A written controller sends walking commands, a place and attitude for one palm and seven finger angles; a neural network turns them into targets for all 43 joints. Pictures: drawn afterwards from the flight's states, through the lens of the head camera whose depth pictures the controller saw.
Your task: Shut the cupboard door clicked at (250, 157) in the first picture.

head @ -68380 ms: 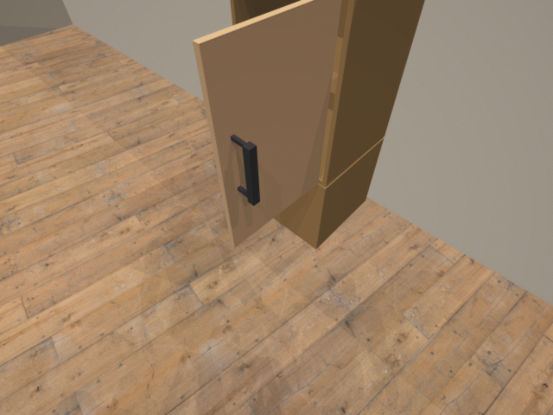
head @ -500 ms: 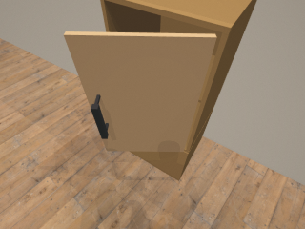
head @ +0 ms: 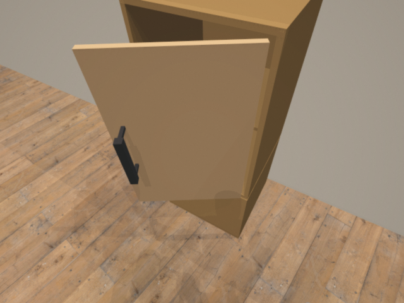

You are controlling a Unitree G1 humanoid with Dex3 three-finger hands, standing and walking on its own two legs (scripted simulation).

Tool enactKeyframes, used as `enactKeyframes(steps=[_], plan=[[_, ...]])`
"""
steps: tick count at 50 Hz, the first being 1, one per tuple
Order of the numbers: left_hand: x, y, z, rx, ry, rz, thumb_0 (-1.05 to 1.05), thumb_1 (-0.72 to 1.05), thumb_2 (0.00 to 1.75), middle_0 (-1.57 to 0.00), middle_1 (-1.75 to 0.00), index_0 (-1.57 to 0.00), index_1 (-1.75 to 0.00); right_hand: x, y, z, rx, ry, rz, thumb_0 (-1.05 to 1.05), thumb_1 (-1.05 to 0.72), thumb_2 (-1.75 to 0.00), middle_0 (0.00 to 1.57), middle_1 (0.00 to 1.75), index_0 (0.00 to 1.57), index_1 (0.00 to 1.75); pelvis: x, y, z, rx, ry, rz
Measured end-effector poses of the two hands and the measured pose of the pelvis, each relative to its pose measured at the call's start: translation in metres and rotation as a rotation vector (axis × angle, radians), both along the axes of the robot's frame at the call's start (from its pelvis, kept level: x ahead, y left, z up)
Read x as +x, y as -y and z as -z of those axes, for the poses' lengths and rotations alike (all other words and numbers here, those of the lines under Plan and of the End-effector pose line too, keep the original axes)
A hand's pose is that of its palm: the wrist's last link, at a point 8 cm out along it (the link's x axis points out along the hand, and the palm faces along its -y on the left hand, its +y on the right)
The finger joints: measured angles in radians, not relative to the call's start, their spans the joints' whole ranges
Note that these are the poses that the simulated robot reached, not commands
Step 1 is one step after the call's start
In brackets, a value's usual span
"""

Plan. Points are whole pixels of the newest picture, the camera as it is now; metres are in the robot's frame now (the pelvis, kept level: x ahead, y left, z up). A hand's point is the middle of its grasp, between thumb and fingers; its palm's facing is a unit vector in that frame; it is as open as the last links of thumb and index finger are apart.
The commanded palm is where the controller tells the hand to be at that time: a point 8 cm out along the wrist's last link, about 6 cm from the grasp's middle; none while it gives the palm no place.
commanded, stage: come to a stop and stand still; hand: left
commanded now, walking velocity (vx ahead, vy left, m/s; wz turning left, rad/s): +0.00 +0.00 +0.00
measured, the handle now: (128, 156) +0.47 +0.25 -0.04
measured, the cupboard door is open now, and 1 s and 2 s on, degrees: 32 32 32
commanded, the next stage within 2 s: look again from close up in 1.28 s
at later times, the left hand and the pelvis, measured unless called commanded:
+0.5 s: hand out of the picture -0.03 +0.23 -0.17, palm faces +0.02 -0.98 -0.19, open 7.4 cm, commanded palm none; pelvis -0.04 +0.05 +0.01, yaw +1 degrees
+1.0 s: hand out of the picture +0.01 +0.23 -0.18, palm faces +0.01 -0.99 -0.16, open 7.4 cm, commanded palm none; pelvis +0.00 +0.07 +0.01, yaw +0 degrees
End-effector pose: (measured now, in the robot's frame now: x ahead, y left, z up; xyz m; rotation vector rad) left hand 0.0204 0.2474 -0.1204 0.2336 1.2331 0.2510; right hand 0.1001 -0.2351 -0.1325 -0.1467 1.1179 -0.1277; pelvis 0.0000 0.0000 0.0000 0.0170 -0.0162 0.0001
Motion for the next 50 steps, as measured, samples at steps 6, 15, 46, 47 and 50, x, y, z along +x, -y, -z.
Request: enactKeyframes(steps=[6, 15, 46, 47, 50], plan=[[0.007, -0.006, 0.014, -0.052, 0.072, 0.022, 0.01, 0.91, 0.9, -0.2, -0.3, -0.2, -0.3, -0.025, -0.016, -0.007, -0.021, 0.014, -0.019, 0.0, -0.91, -0.9, 0.2, 0.3, 0.19, 0.3, -0.017, -0.008, 0.005, -0.018, 0.03, -0.017], [-0.01, -0.007, 0.014, -0.129, 0.05, 0.054, 0.01, 0.91, 0.9, -0.2, -0.3, -0.2, -0.3, -0.092, -0.033, -0.011, -0.042, -0.109, -0.015, 0.0, -0.92, -0.9, 0.2, 0.3, 0.2, 0.3, -0.038, -0.028, -0.005, -0.035, 0.009, -0.008], [-0.032, -0.032, 0.025, -0.162, -0.149, 0.014, 0.01, 0.91, 0.9, -0.2, -0.3, -0.2, -0.3, -0.075, -0.068, -0.011, -0.057, -0.179, 0.004, 0.01, -0.92, -0.9, 0.2, 0.3, 0.2, 0.3, -0.004, -0.064, -0.009, -0.029, -0.012, 0.003], [-0.028, -0.032, 0.026, -0.162, -0.144, 0.016, 0.01, 0.91, 0.9, -0.2, -0.3, -0.2, -0.3, -0.072, -0.068, -0.011, -0.058, -0.175, 0.004, 0.01, -0.92, -0.9, 0.2, 0.3, 0.2, 0.3, -0.002, -0.064, -0.009, -0.029, -0.011, 0.004], [-0.017, -0.033, 0.026, -0.162, -0.128, 0.021, 0.01, 0.91, 0.9, -0.2, -0.3, -0.2, -0.3, -0.067, -0.069, -0.011, -0.061, -0.166, 0.006, 0.0, -0.91, -0.9, 0.2, 0.3, 0.2, 0.3, 0.001, -0.065, -0.009, -0.028, -0.008, 0.005]])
